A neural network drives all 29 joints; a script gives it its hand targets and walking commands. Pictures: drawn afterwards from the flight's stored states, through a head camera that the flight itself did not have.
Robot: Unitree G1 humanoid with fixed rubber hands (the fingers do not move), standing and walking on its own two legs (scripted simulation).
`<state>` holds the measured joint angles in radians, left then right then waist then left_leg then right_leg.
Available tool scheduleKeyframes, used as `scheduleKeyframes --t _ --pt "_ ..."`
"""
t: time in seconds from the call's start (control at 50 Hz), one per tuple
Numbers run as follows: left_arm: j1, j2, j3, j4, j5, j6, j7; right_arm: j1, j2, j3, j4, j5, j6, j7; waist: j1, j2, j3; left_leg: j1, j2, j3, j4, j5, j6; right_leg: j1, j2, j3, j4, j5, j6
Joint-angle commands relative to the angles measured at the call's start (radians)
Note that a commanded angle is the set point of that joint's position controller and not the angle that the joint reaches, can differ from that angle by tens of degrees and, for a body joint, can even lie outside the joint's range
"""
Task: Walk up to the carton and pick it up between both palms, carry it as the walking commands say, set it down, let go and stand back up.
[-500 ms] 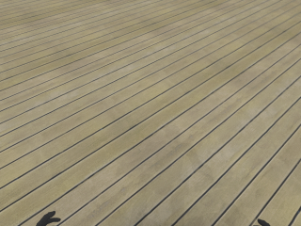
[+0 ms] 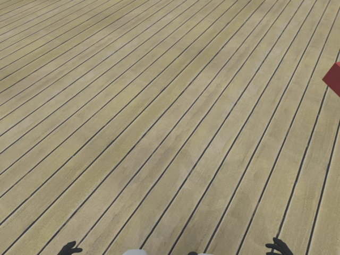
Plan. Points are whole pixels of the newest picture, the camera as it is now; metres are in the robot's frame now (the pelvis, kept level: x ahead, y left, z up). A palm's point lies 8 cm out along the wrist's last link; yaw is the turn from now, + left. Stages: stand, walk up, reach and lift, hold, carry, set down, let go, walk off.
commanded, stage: walk up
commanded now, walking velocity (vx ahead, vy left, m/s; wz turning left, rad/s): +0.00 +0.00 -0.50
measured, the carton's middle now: out of the picture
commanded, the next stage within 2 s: none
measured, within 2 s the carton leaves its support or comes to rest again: neither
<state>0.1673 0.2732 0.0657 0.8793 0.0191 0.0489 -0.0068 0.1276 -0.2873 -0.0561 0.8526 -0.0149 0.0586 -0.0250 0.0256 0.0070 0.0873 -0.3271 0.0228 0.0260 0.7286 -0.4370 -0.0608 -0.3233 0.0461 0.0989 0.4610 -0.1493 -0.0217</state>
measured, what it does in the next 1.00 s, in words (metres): walks ahead, turning right: left foot, then right foot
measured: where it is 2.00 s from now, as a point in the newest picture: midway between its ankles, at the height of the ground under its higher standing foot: (254, 190)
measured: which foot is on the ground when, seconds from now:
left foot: up 0.00-0.04, down 0.06-0.52, up 0.54-0.92, down 0.94-1.00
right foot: down 0.00-0.06, up 0.08-0.52, down 0.54-0.96, up 0.98-1.00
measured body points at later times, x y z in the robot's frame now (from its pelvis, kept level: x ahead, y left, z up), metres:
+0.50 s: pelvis -0.01 -0.03 +0.00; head +0.02 -0.05 +0.45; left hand +0.23 +0.16 -0.11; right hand -0.07 -0.33 -0.13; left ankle -0.01 +0.13 -0.74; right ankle -0.08 -0.15 -0.72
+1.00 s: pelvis +0.20 -0.15 -0.02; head +0.23 -0.16 +0.43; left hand +0.24 +0.12 -0.16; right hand +0.28 -0.45 -0.12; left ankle +0.33 -0.11 -0.74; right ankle -0.04 -0.16 -0.68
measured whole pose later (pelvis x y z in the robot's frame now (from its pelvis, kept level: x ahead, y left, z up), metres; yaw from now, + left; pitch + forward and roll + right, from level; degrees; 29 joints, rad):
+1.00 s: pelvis +0.20 -0.15 -0.02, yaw -31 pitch +1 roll +1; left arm 0.48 0.25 0.04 1.00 0.01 -0.05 0.00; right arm 0.00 -0.22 -0.05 0.79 -0.03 -0.06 0.01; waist 0.11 -0.02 0.07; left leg -0.46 0.06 0.17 0.62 -0.17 0.03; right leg -0.11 0.04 0.12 0.93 -0.48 -0.04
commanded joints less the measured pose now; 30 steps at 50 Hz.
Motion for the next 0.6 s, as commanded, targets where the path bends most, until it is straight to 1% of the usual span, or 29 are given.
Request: scheduleKeyframes --t 0.0,0.02,0.04,0.06,0.08,0.1,0.12,0.14,0.16,0.18,0.22,0.26,0.3,0.32,0.34,0.36,0.38,0.4,0.42,0.44,0.46,0.48,0.5,0.52,0.54,0.56,0.58 --pt "-0.003 0.205 0.037 -0.059 0.008 0.004 -0.001 0.136 -0.082 -0.008 -0.023 0.013 -0.021 -0.013 -0.047 -0.209 -0.135 0.1 -0.025 0.003 -0.209 0.074 0.003 0.082 -0.19 0.251 -0.121 0.117 -0.081" --pt "-0.007 0.193 0.03 -0.067 0.003 0.004 -0.003 0.185 -0.089 -0.012 -0.014 0.009 -0.027 -0.019 -0.074 -0.159 -0.137 0.191 -0.008 -0.003 -0.326 0.162 0.016 0.022 -0.163 0.235 -0.079 0.043 -0.056" --pt "0.008 0.146 0.02 -0.074 -0.002 0.004 -0.004 0.221 -0.139 -0.024 -0.011 -0.006 -0.033 -0.021 -0.082 0.004 -0.135 0.289 0.132 -0.138 -0.448 0.148 0.046 -0.108 -0.088 0.158 0.066 -0.107 -0.015" --pt "0.026 0.066 0.004 -0.091 -0.003 0.002 -0.006 0.172 -0.262 -0.052 -0.048 -0.026 -0.033 -0.017 -0.05 0.318 -0.106 0.328 0.403 -0.432 -0.535 0.186 0.123 -0.329 0.072 0.002 0.282 -0.366 0.04" --pt "-0.021 0.123 0.017 -0.12 0.015 0.01 0.002 0.11 -0.268 -0.046 -0.087 -0.022 -0.027 -0.009 -0.057 0.231 -0.084 0.138 0.496 -0.438 -0.517 0.266 0.22 -0.27 -0.026 -0.047 0.477 -0.409 0.067" --pt "-0.033 0.134 0.025 -0.1 0.011 0.015 -0.006 0.053 -0.218 -0.04 -0.084 -0.016 -0.032 -0.003 -0.028 0.143 -0.058 0.072 0.423 -0.337 -0.5 0.318 0.217 -0.218 -0.053 -0.017 0.563 -0.346 0.056" --pt "-0.014 0.129 0.028 -0.08 0.009 0.017 -0.018 0.018 -0.185 -0.034 -0.088 -0.012 -0.038 -0.005 -0.005 0.121 -0.046 0.037 0.353 -0.221 -0.488 0.362 0.191 -0.182 -0.049 -0.027 0.624 -0.292 0.055" --pt "-0.02 0.105 0.031 -0.074 0.01 0.018 -0.027 -0.028 -0.134 -0.019 -0.077 -0.004 -0.045 -0.014 -0.009 0.142 -0.048 0.064 0.307 -0.155 -0.462 0.432 0.171 -0.204 -0.031 -0.036 0.663 -0.26 0.056" --pt "-0.013 0.098 0.03 -0.068 0.012 0.021 -0.034 -0.014 -0.124 -0.014 -0.074 -0.004 -0.051 -0.018 -0.005 0.153 -0.063 0.106 0.281 -0.098 -0.432 0.538 0.166 -0.211 -0.037 -0.055 0.688 -0.239 0.062" --pt "-0.023 0.09 0.024 -0.067 0.01 0.021 -0.038 0.013 -0.12 -0.013 -0.067 -0.005 -0.055 -0.017 -0.012 0.15 -0.078 0.143 0.264 -0.063 -0.413 0.605 0.163 -0.209 -0.042 -0.069 0.668 -0.228 0.067" --pt "-0.072 0.069 0.013 -0.071 0.005 0.02 -0.042 0.076 -0.129 -0.017 -0.047 -0.01 -0.058 -0.014 -0.036 0.163 -0.095 0.226 0.261 -0.029 -0.39 0.67 0.167 -0.213 -0.051 -0.097 0.559 -0.225 0.069" --pt "-0.126 0.055 0.006 -0.079 0.0 0.019 -0.046 0.126 -0.149 -0.027 -0.027 -0.016 -0.06 -0.011 -0.065 0.193 -0.098 0.266 0.282 -0.019 -0.385 0.68 0.188 -0.193 -0.054 -0.121 0.45 -0.243 0.066" --pt "-0.162 0.052 0.003 -0.087 -0.008 0.017 -0.048 0.146 -0.172 -0.038 -0.012 -0.023 -0.06 -0.007 -0.089 0.222 -0.095 0.266 0.304 -0.008 -0.39 0.646 0.2 -0.148 -0.056 -0.143 0.341 -0.268 0.058" --pt "-0.163 0.054 0.003 -0.087 -0.011 0.014 -0.049 0.148 -0.183 -0.043 -0.008 -0.026 -0.059 -0.006 -0.096 0.231 -0.096 0.259 0.312 -0.008 -0.396 0.604 0.202 -0.122 -0.053 -0.157 0.292 -0.283 0.054" --pt "-0.194 0.068 0.002 -0.115 0.01 0.015 -0.073 0.24 -0.227 -0.063 0.033 -0.036 -0.064 -0.012 -0.132 0.189 -0.125 0.329 0.383 -0.106 -0.49 0.033 0.227 -0.209 -0.062 -0.171 0.315 -0.328 0.04" --pt "-0.254 0.083 0.01 -0.164 0.019 0.021 -0.1 0.252 -0.252 -0.069 0.033 -0.024 -0.066 -0.018 -0.147 0.155 -0.055 0.307 0.464 -0.23 -0.584 -0.285 0.231 -0.301 -0.109 -0.133 0.353 -0.296 0.043" --pt "-0.262 0.078 0.011 -0.177 0.019 0.018 -0.112 0.215 -0.248 -0.07 0.018 -0.017 -0.072 -0.02 -0.133 0.147 -0.001 0.269 0.485 -0.251 -0.616 -0.308 0.215 -0.316 -0.139 -0.094 0.342 -0.261 0.048" --pt "-0.214 0.065 0.006 -0.168 0.017 0.007 -0.114 0.183 -0.245 -0.067 0.008 -0.018 -0.081 -0.015 -0.111 0.154 -0.007 0.237 0.455 -0.2 -0.612 -0.257 0.196 -0.247 -0.139 -0.092 0.286 -0.266 0.047" --pt "-0.145 0.053 0.001 -0.149 0.014 -0.009 -0.109 0.158 -0.242 -0.062 0.005 -0.023 -0.092 -0.008 -0.088 0.167 -0.032 0.197 0.411 -0.12 -0.597 -0.195 0.178 -0.131 -0.119 -0.125 0.206 -0.293 0.037" --pt "-0.09 0.051 -0.002 -0.131 0.01 -0.024 -0.1 0.141 -0.241 -0.06 0.007 -0.026 -0.097 0.001 -0.071 0.171 -0.05 0.145 0.374 -0.041 -0.574 -0.131 0.161 -0.011 -0.088 -0.172 0.131 -0.305 0.026" --pt "-0.03 0.063 -0.001 -0.111 0.013 -0.035 -0.093 0.126 -0.242 -0.059 0.008 -0.021 -0.096 0.008 -0.044 0.148 -0.074 0.094 0.344 0.025 -0.516 -0.088 0.146 0.107 -0.063 -0.216 0.052 -0.254 0.021" --pt "0.056 0.078 0.005 -0.079 0.017 -0.044 -0.086 0.109 -0.233 -0.056 0.006 -0.014 -0.09 0.015 0.004 0.095 -0.111 0.026 0.306 0.092 -0.391 -0.07 0.124 0.254 -0.034 -0.259 -0.045 -0.181 0.015" --pt "0.178 0.128 0.027 -0.037 0.028 -0.054 -0.074 0.106 -0.192 -0.044 -0.008 -0.015 -0.087 0.023 0.069 -0.005 -0.163 -0.107 0.232 0.17 -0.189 -0.052 0.073 0.453 -0.033 -0.238 -0.102 -0.214 -0.009" --pt "0.306 0.211 0.055 -0.003 0.041 -0.065 -0.063 0.033 -0.121 -0.027 -0.063 -0.026 -0.086 0.035 0.162 -0.253 -0.15 -0.364 0.151 0.196 0.193 -0.145 0.063 0.58 -0.233 0.077 -0.196 -0.34 -0.048" --pt "0.332 0.318 0.057 -0.003 0.032 -0.063 -0.043 -0.058 -0.08 -0.011 -0.168 -0.034 -0.098 0.049 0.189 -0.397 -0.121 -0.616 0.06 0.099 0.381 -0.2 0.037 0.591 -0.431 0.465 -0.298 -0.423 -0.155" --pt "0.335 0.301 0.05 -0.01 0.021 -0.062 -0.03 -0.134 -0.095 -0.008 -0.176 -0.037 -0.1 0.053 0.161 -0.239 -0.067 -0.66 0.149 0.008 0.431 -0.119 0.042 0.55 -0.454 0.457 -0.314 -0.465 -0.201" --pt "0.263 0.243 0.036 -0.027 0.021 -0.069 -0.027 -0.115 -0.104 -0.014 -0.158 -0.034 -0.108 0.058 0.115 -0.151 -0.022 -0.63 0.166 0.001 0.429 -0.006 0.038 0.504 -0.398 0.363 -0.3 -0.352 -0.186"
